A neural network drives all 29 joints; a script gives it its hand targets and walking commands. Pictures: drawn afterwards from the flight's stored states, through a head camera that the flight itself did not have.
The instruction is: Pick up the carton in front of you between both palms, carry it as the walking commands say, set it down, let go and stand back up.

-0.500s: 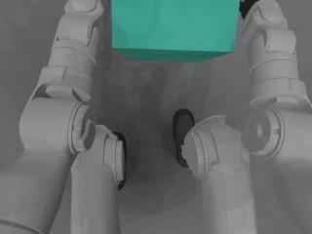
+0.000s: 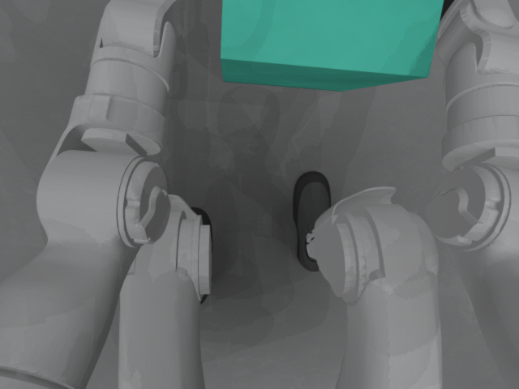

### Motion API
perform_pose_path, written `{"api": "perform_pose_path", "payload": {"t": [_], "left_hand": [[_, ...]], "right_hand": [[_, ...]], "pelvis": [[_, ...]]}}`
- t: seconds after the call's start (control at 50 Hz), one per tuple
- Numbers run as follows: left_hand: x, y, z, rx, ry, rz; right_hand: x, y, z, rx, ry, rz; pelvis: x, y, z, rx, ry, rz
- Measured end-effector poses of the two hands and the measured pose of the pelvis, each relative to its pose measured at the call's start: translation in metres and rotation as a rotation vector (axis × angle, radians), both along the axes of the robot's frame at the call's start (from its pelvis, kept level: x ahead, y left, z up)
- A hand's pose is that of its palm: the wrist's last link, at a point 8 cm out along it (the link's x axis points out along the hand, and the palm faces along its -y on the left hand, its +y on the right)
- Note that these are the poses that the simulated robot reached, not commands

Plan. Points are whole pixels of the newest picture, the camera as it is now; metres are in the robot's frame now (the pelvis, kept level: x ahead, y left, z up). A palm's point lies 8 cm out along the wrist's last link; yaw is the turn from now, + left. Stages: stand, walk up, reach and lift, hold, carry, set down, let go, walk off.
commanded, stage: set down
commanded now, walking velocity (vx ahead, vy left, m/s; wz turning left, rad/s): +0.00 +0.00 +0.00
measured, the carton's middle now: out of the picture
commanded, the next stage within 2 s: let go in 1.52 s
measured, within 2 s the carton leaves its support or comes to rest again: neither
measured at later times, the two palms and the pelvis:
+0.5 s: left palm out of the picture +0.58 +0.13 -0.18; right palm (457, 11) +0.51 -0.25 -0.18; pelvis +0.00 -0.01 +0.00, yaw +0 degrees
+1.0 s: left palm out of the picture +0.60 +0.12 -0.01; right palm out of the picture +0.52 -0.26 -0.01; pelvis +0.01 -0.01 +0.10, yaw +0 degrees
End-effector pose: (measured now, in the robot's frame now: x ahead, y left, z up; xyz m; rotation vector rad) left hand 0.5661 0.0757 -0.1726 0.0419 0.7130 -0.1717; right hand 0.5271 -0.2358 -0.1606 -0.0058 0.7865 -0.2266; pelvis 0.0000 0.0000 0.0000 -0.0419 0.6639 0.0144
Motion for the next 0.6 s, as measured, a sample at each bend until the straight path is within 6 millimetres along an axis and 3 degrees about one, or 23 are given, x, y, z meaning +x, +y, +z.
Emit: {"api": "perform_pose_path", "payload": {"t": [0.24, 0.38, 0.48, 0.6], "left_hand": [[-0.001, 0.002, -0.007, 0.035, -0.026, -0.042], [-0.003, 0.04, -0.024, 0.123, 0.0, 0.034], [0.008, 0.056, -0.009, 0.134, -0.026, 0.061], [0.025, 0.045, 0.027, 0.122, -0.087, 0.06]], "right_hand": [[-0.005, 0.001, -0.003, 0.001, -0.011, -0.016], [-0.021, -0.01, -0.023, -0.034, 0.011, -0.102], [-0.016, -0.013, -0.021, -0.027, -0.024, -0.113], [-0.007, -0.015, 0.007, -0.021, -0.101, -0.115]], "pelvis": [[-0.004, 0.001, -0.002, -0.002, -0.042, -0.001], [-0.006, -0.002, 0.001, -0.005, -0.057, -0.002], [-0.004, -0.005, 0.0, -0.001, -0.043, 0.005], [-0.004, -0.007, 0.004, 0.003, -0.018, 0.0]]}}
